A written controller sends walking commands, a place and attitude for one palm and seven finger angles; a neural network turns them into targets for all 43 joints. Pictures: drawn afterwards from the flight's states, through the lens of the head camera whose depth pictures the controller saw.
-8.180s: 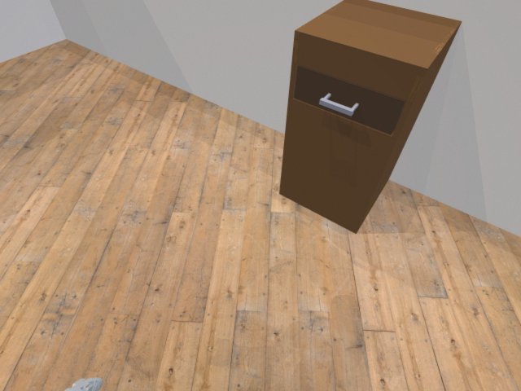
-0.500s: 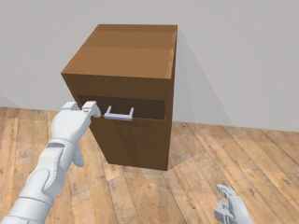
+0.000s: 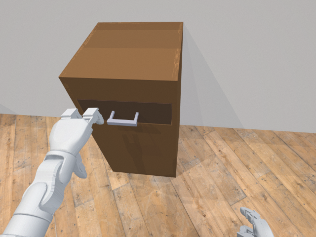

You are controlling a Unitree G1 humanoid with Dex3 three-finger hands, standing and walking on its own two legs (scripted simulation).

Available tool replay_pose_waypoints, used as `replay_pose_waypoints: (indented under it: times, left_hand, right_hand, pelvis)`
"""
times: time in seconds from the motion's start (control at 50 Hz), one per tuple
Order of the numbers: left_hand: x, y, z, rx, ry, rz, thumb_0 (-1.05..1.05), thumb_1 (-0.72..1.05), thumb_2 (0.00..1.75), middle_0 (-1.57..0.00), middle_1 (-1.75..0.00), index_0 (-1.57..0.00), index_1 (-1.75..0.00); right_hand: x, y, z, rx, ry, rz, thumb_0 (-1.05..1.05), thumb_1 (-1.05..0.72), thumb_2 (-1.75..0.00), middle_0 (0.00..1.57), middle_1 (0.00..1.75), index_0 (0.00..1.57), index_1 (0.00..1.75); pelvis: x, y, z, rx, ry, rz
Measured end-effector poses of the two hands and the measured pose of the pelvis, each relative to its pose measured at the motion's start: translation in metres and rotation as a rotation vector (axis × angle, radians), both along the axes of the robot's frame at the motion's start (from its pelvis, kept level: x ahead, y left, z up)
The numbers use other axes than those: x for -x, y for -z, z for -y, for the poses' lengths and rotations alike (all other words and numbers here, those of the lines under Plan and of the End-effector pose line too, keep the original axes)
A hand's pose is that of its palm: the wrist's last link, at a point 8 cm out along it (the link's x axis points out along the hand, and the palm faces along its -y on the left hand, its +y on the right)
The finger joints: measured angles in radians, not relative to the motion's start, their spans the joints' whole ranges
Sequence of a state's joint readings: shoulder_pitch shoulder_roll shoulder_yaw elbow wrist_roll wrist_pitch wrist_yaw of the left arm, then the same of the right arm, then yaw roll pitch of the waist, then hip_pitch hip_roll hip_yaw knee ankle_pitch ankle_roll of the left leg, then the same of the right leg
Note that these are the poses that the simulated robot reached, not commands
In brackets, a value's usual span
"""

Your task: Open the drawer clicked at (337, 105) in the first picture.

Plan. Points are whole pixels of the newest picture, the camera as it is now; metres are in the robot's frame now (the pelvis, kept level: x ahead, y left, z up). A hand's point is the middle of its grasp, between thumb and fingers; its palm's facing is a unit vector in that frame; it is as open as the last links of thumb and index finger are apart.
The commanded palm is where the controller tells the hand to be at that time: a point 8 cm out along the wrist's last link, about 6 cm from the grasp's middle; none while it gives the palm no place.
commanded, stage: move the hooked fingers above the handle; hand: left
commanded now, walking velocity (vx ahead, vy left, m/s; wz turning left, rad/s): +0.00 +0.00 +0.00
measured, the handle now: (123, 118) +0.55 +0.23 -0.13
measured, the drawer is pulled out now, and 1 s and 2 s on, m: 0.00 0.00 0.00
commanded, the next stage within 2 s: none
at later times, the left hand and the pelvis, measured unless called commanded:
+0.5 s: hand (98, 134) +0.37 +0.23 +0.02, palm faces -0.06 -0.04 -1.00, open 13.8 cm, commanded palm +0.36 +0.24 +0.07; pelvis -0.01 -0.01 -0.01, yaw +0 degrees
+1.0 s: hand (111, 127) +0.43 +0.22 -0.02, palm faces -0.07 -0.02 -1.00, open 13.8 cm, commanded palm +0.42 +0.23 +0.03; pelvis -0.01 +0.00 -0.03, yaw -1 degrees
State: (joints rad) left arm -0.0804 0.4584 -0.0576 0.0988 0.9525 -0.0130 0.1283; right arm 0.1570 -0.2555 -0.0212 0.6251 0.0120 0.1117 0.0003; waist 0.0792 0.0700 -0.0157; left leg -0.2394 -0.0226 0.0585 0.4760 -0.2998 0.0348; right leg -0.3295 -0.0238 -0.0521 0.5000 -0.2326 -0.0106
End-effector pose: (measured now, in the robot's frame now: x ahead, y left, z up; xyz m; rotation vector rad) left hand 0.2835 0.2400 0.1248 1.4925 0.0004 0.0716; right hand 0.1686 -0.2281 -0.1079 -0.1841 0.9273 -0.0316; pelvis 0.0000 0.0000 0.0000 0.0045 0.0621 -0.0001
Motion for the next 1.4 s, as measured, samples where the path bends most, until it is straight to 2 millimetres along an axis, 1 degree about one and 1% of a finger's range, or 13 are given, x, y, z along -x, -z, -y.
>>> replay_pose_waypoints:
  times: [0.06, 0.16, 0.22, 0.28, 0.36, 0.48, 0.58, 0.66, 0.8, 0.98, 1.08, 1.22, 1.4]
  left_hand:
    - [-0.001, 0.003, 0.002, -0.001, -0.004, -0.019, 0.00, -0.49, 0.31, -0.32, -1.20, -0.32, -1.20]
    - [-0.009, 0.018, 0.006, -0.005, 0.005, -0.067, 0.00, -0.49, 0.30, -0.32, -1.20, -0.32, -1.20]
    - [-0.016, 0.024, 0.008, -0.014, 0.022, -0.074, 0.00, -0.49, 0.30, -0.32, -1.20, -0.32, -1.20]
    - [-0.026, 0.029, 0.010, -0.019, 0.033, -0.071, 0.00, -0.49, 0.30, -0.32, -1.20, -0.32, -1.20]
    - [-0.043, 0.035, 0.008, -0.032, 0.027, -0.072, 0.00, -0.49, 0.30, -0.32, -1.20, -0.32, -1.20]
    - [-0.065, 0.047, 0.005, -0.035, 0.008, -0.095, 0.00, -0.49, 0.31, -0.32, -1.20, -0.32, -1.20]
    - [-0.080, 0.060, 0.011, -0.039, 0.040, -0.118, 0.00, -0.49, 0.31, -0.32, -1.20, -0.32, -1.20]
    - [-0.091, 0.066, 0.016, -0.035, 0.063, -0.096, 0.00, -0.49, 0.31, -0.32, -1.20, -0.32, -1.20]
    - [-0.109, 0.078, 0.013, -0.059, 0.024, -0.095, 0.00, -0.49, 0.31, -0.32, -1.20, -0.32, -1.20]
    - [-0.128, 0.092, 0.016, -0.059, 0.040, -0.117, 0.00, -0.49, 0.31, -0.32, -1.20, -0.32, -1.20]
    - [-0.140, 0.100, 0.014, -0.062, 0.034, -0.109, 0.00, -0.49, 0.31, -0.32, -1.20, -0.32, -1.20]
    - [-0.158, 0.118, 0.009, -0.068, 0.021, -0.133, 0.00, -0.49, 0.31, -0.32, -1.20, -0.32, -1.20]
    - [-0.186, 0.136, 0.015, -0.053, 0.040, -0.117, 0.00, -0.49, 0.31, -0.32, -1.20, -0.32, -1.20]
  right_hand:
    - [-0.005, -0.002, -0.002, -0.008, -0.009, 0.016, 0.01, -0.90, -0.90, 0.20, 0.30, 0.20, 0.30]
    - [-0.008, -0.003, -0.002, -0.003, -0.021, 0.028, 0.01, -0.90, -0.90, 0.20, 0.30, 0.20, 0.30]
    - [-0.005, -0.001, 0.001, 0.007, -0.016, 0.023, 0.01, -0.90, -0.90, 0.20, 0.30, 0.20, 0.30]
    - [0.002, 0.002, 0.008, 0.018, -0.001, 0.006, 0.01, -0.90, -0.90, 0.20, 0.30, 0.20, 0.30]
    - [0.018, 0.009, 0.020, 0.038, 0.033, -0.038, 0.01, -0.90, -0.90, 0.20, 0.30, 0.20, 0.30]
    - [0.052, 0.020, 0.038, 0.067, 0.100, -0.127, 0.01, -0.90, -0.90, 0.20, 0.30, 0.20, 0.30]
    - [0.082, 0.027, 0.050, 0.094, 0.147, -0.208, 0.01, -0.90, -0.90, 0.20, 0.30, 0.20, 0.30]
    - [0.102, 0.032, 0.054, 0.103, 0.181, -0.261, 0.01, -0.90, -0.90, 0.20, 0.30, 0.20, 0.30]
    - [0.128, 0.039, 0.052, 0.095, 0.218, -0.319, 0.01, -0.90, -0.90, 0.20, 0.30, 0.20, 0.30]
    - [0.146, 0.044, 0.046, 0.104, 0.228, -0.355, 0.01, -0.90, -0.90, 0.20, 0.30, 0.20, 0.30]
    - [0.155, 0.048, 0.045, 0.120, 0.233, -0.373, 0.01, -0.90, -0.90, 0.20, 0.30, 0.20, 0.30]
    - [0.173, 0.054, 0.044, 0.146, 0.239, -0.423, 0.01, -0.90, -0.90, 0.20, 0.30, 0.20, 0.30]
    - [0.203, 0.062, 0.039, 0.174, 0.259, -0.516, 0.01, -0.90, -0.90, 0.20, 0.30, 0.20, 0.30]
  pelvis:
    - [0.001, 0.000, 0.002, -0.001, -0.001, -0.001]
    - [0.003, 0.002, 0.007, -0.003, -0.006, -0.012]
    - [0.005, 0.003, 0.009, -0.004, -0.009, -0.024]
    - [0.006, 0.005, 0.012, -0.004, -0.011, -0.039]
    - [0.007, 0.008, 0.014, -0.004, -0.011, -0.065]
    - [0.006, 0.012, 0.014, -0.004, -0.004, -0.103]
    - [0.006, 0.016, 0.014, -0.003, 0.000, -0.133]
    - [0.007, 0.019, 0.012, -0.003, 0.005, -0.158]
    - [0.009, 0.024, 0.010, -0.003, 0.012, -0.196]
    - [0.013, 0.031, 0.005, 0.004, 0.009, -0.236]
    - [0.016, 0.038, 0.002, 0.008, 0.010, -0.269]
    - [0.018, 0.049, -0.004, 0.018, 0.006, -0.316]
    - [0.018, 0.065, -0.010, 0.035, 0.004, -0.380]
